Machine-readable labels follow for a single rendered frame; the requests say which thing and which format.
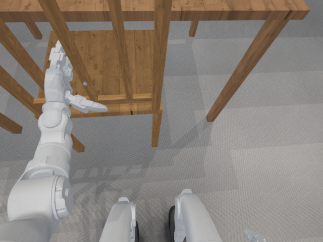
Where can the robot right hand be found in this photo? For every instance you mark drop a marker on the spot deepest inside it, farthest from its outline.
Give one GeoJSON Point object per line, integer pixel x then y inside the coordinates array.
{"type": "Point", "coordinates": [253, 236]}

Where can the robot left forearm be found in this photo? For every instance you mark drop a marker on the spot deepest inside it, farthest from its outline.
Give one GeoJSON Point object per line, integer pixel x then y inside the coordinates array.
{"type": "Point", "coordinates": [55, 146]}

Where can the robot left thigh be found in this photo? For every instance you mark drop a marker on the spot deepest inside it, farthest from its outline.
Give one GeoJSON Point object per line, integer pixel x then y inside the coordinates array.
{"type": "Point", "coordinates": [121, 219]}

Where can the left robot upper arm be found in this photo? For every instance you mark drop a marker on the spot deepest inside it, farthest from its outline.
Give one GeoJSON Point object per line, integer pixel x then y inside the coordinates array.
{"type": "Point", "coordinates": [36, 207]}

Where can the robot right shin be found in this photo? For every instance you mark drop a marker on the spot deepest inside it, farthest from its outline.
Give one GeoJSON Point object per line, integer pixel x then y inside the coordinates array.
{"type": "Point", "coordinates": [180, 233]}

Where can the table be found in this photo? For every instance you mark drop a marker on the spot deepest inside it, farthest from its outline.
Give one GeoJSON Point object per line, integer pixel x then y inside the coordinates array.
{"type": "Point", "coordinates": [277, 14]}

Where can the robot left hand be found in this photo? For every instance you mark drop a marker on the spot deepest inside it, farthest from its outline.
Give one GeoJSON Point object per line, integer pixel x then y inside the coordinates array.
{"type": "Point", "coordinates": [56, 83]}

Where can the chair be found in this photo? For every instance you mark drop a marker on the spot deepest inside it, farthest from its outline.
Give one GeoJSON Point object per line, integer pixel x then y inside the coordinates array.
{"type": "Point", "coordinates": [124, 69]}

